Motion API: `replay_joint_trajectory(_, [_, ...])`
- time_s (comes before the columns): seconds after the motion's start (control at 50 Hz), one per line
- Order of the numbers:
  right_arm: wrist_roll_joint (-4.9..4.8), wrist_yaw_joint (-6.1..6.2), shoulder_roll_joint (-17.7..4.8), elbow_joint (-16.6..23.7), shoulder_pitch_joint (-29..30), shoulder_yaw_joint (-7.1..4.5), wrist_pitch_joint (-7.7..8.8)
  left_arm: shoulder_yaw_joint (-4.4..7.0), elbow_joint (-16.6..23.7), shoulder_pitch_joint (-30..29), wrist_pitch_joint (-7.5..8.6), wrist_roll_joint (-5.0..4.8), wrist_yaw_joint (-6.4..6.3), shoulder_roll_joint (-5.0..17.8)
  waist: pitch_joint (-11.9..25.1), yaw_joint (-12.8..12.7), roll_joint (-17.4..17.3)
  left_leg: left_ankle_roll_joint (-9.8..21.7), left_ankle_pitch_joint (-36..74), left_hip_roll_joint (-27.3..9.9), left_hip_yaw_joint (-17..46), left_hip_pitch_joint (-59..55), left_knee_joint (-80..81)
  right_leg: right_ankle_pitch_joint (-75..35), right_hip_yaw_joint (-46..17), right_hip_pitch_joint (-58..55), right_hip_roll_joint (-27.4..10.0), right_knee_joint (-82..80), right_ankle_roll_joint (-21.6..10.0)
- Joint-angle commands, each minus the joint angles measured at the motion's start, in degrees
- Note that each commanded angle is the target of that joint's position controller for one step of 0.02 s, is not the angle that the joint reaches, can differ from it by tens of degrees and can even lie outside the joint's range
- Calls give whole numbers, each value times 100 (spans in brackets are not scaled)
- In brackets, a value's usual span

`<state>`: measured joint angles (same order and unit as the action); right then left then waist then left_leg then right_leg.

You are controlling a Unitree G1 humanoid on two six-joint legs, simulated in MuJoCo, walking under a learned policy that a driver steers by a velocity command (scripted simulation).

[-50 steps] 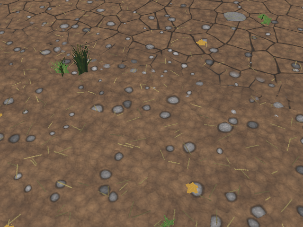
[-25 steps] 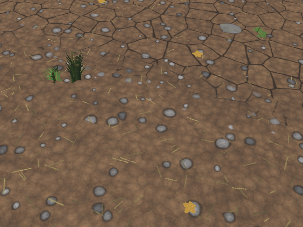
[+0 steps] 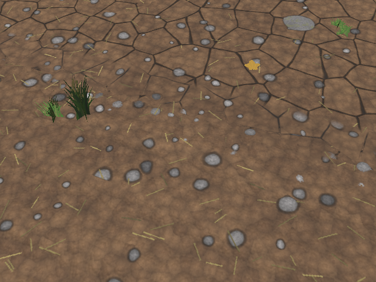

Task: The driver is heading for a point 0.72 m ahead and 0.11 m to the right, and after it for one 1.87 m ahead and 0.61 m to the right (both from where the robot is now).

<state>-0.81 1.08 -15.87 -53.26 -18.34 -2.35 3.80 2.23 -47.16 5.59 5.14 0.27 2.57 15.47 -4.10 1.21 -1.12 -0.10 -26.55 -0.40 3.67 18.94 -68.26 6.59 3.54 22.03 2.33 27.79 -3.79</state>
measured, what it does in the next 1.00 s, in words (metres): walks ahead: left foot, then right foot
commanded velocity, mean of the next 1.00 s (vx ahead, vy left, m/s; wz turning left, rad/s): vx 0.33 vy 0.00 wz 0.00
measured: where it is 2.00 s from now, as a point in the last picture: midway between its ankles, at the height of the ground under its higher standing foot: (208, 212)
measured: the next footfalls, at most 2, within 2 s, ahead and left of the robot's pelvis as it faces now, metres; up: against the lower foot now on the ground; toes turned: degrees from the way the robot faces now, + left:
left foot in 0.34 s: +0.17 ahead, +0.14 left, +0.00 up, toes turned +0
right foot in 0.76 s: +0.39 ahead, -0.14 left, +0.00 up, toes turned -3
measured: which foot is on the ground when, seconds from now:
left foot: up 0.00-0.32, down 0.34-0.78, up 0.80-1.00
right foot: down 0.00-0.38, up 0.40-0.74, down 0.76-1.00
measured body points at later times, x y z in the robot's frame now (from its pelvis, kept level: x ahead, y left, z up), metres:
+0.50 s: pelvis +0.14 +0.02 +0.01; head +0.16 +0.04 +0.46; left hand +0.26 +0.29 -0.12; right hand +0.20 -0.26 -0.11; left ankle +0.13 +0.14 -0.73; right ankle +0.11 -0.09 -0.68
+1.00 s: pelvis +0.36 -0.07 +0.02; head +0.37 -0.08 +0.47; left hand +0.40 +0.21 -0.11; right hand +0.47 -0.34 -0.11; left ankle +0.41 +0.11 -0.65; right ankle +0.35 -0.14 -0.73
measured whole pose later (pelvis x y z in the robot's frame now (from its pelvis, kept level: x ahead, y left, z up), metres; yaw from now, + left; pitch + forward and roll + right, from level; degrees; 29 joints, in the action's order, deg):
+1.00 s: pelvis +0.36 -0.07 +0.02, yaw -1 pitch +1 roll +0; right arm -0.7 1.0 -16.7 -50.9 -11.0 -4.2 4.7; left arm 2.3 -56.1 16.4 5.2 0.2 1.6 14.4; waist -0.5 -2.4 -2.1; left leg 1.5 -10.9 -6.8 1.1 34.2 -58.6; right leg 9.9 3.3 8.2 3.2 17.2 -4.4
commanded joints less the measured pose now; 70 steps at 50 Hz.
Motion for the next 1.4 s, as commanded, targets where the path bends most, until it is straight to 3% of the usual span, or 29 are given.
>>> replay_joint_trajectory(0.02, [37, 76, -464, 224, -452, -152, -55, 99, 105, 133, 118, 114, 5, 473, 921, 72, 398, -35, 459, -535, 171, 526, 50, -3475, -1405, -1113, -1597, -1217, -1041])
replay_joint_trajectory(0.14, [131, 140, -257, 445, 140, -67, -280, 101, -215, 3, 37, 109, -147, 720, 951, 111, 558, -233, 1513, -569, -29, -41, 2310, -3156, -617, -597, -1300, -1438, -981])
replay_joint_trajectory(0.24, [79, 134, -474, 575, 797, -128, -358, 103, -460, 305, -175, 33, -208, 831, 682, -161, 470, -171, 1628, -452, -91, -163, 3316, -212, -1021, -715, -1387, -1597, -895])
replay_joint_trajectory(0.32, [82, 92, -536, 616, 961, -151, -172, 128, -483, 549, -287, -106, -298, 889, 272, -161, 485, 141, 1179, -279, -365, -195, 4009, 2249, -1650, -835, -1393, -1475, -738])
replay_joint_trajectory(0.34, [75, 89, -577, 530, 715, -167, -107, 93, -468, 590, -265, -81, -308, 748, 358, -82, 377, 290, 1208, -381, -243, -464, 4026, 2071, -1567, -752, -1277, -1112, -682])
replay_joint_trajectory(0.38, [7, 32, -813, 296, 358, -275, -35, 35, -286, 376, -151, -80, -286, 522, 399, -31, -512, 730, 472, -746, 580, -964, 4550, 2005, -538, -3, -447, -124, -305])
replay_joint_trajectory(0.4, [-20, 13, -908, 119, -174, -320, -13, 1, -150, 129, -75, -68, -261, 359, 437, 141, -1169, 1076, 241, -1288, 1537, -1773, 5065, 1944, 81, 934, 11, 980, -37])
replay_joint_trajectory(0.42, [-5, -11, -998, 62, -567, -348, 26, 9, -52, -99, -1, -86, -237, 449, 384, 378, -1356, 1491, 556, -1893, 2568, -2370, 5384, 2359, -41, 1824, 55, 1802, 18])
replay_joint_trajectory(0.44, [46, -15, -928, 61, -667, -335, 106, 75, -2, -262, 47, -130, -195, 682, 386, 463, -1099, 1672, 1038, -2147, 2859, -2698, 5397, 2871, -397, 2458, -154, 2739, 32])
replay_joint_trajectory(0.5, [9, -20, -730, 226, -143, -272, 186, 88, -51, -269, 83, -190, -77, 615, 446, 173, -495, 1349, 1851, -1874, 1904, -2524, 5536, 1799, -593, 2561, -732, 2920, 15])
replay_joint_trajectory(0.6, [6, -31, -891, 197, 23, -323, 95, -40, -9, -706, -12, -105, -6, 264, 228, 154, -552, 1024, 2016, -1125, 453, -1213, 5996, 365, -94, 944, -513, 1172, 336])
replay_joint_trajectory(0.68, [-73, -62, -999, 22, -174, -376, 109, -5, 37, -827, -58, -156, -31, 512, 103, 124, -657, 934, 1708, -1331, 401, -1078, 5956, -101, -144, 300, -460, 479, 254])
replay_joint_trajectory(0.74, [-74, -47, -952, -1, -33, -358, 75, 155, -221, -4, -75, -137, -81, 785, 318, -388, -525, 682, 2355, -1268, 173, -917, 5171, 94, -64, -835, -342, 275, 25])
replay_joint_trajectory(0.76, [-35, -42, -761, 9, -37, -292, 68, 299, -474, 803, -81, -152, -126, 1028, 722, -729, -280, 513, 2868, -973, -141, -659, 4117, 208, -180, -1810, -397, 180, -132])
replay_joint_trajectory(0.78, [72, -36, -376, 180, -166, -162, 75, 438, -603, 1549, -98, -76, -184, 1524, 1335, -884, 853, 171, 1900, -453, -622, 493, 2094, 863, -1758, -3107, -1551, -222, -571])
replay_joint_trajectory(0.8, [48, -9, -13, 288, -453, -55, 174, 460, -696, 1917, -102, -87, -124, 1744, 1836, -802, 2188, 4, -613, 308, -297, 1865, 479, 2215, -4286, -3937, -2407, -1336, -1260])
replay_joint_trajectory(0.82, [-85, -23, -556, 261, -263, -194, 243, 322, -615, 1527, -36, -110, -89, 1320, 1362, -725, 1476, 98, -487, -28, 229, 2435, -358, 2759, -4302, -3526, -2361, -1532, -1163])
replay_joint_trajectory(0.84, [-162, -42, -760, 337, 52, -242, 295, 246, -497, 1092, 16, -106, -75, 1048, 824, -604, 1138, 277, 55, -323, 159, 2622, -420, 2426, -3532, -2920, -2197, -1521, -960])
replay_joint_trajectory(0.86, [-127, -5, -730, 331, 178, -249, 299, 210, -411, 716, 47, -52, -56, 904, 610, -429, 741, 326, 617, -575, 61, 2407, -226, 1809, -2945, -2357, -1966, -1578, -835])
replay_joint_trajectory(0.92, [-23, 7, -479, 317, 169, -267, 179, 131, -417, 481, 88, 27, -47, 586, 439, -133, 738, 293, 1345, -865, 52, 1766, 404, 440, -1917, -1568, -1532, -1888, -753])
replay_joint_trajectory(1.02, [60, -21, -329, 620, 949, -242, 98, 185, -649, 991, 75, -21, -205, 798, 202, -225, 346, 20, 2286, -841, -63, 2316, 1742, -838, -1304, -1767, -1503, -2121, -854])
replay_joint_trajectory(1.2, [-39, -299, -157, 1152, 2542, -68, 204, 191, -1018, 1919, -95, -101, -291, 824, -197, -671, 342, 150, 3101, -418, -416, 2157, 3796, -1272, -742, -2613, -1562, -1958, -717])
replay_joint_trajectory(1.26, [-20, -379, -318, 1231, 2504, -107, 241, 233, -1040, 1887, -179, -100, -322, 890, -85, -443, 471, 356, 2570, -213, -462, 1681, 4089, -2591, -766, -2970, -1680, -1366, -583])
replay_joint_trajectory(1.3, [69, -333, -694, 921, 1323, -297, 284, 239, -969, 1683, -249, -78, -339, 944, 710, 225, 668, 591, 2844, 170, -675, -61, 4327, -4468, -702, -2835, -1358, 16, -316])
replay_joint_trajectory(1.32, [181, -276, -994, 707, 465, -385, 312, 183, -842, 1622, -233, -40, -335, 825, 1428, 546, 561, 846, 4283, -345, -286, -1780, 4035, -3700, -628, -1884, -1057, 1196, -92])
replay_joint_trajectory(1.34, [330, -209, -1450, 607, -152, -462, 272, 22, -739, 2064, -149, 79, -300, 303, 2400, 444, -711, 1569, 6364, -2004, 1424, -4154, 3533, -114, -358, 205, -232, 3382, 295])
replay_joint_trajectory(1.36, [255, -228, -1107, 616, -276, -354, 194, -5, -944, 2562, -81, -88, -282, 228, 3448, 418, -1213, 2165, 6482, -2781, 2857, -4785, 3930, 3363, -1120, 963, 263, 4701, 420])
replay_joint_trajectory(1.38, [167, -205, -854, 742, 165, -275, 133, 209, -801, 1999, -80, -253, -301, 912, 2729, 427, -617, 1848, 6080, -2463, 2035, -3800, 4183, 3119, -1330, 1130, -135, 4979, 407])
replay_joint_trajectory(1.4, [128, -154, -652, 819, 708, -209, 109, 247, -620, 1505, -127, -333, -344, 903, 1797, 243, -518, 1591, 5792, -2178, 1231, -2872, 4402, 2773, -989, 1381, -400, 4785, 441])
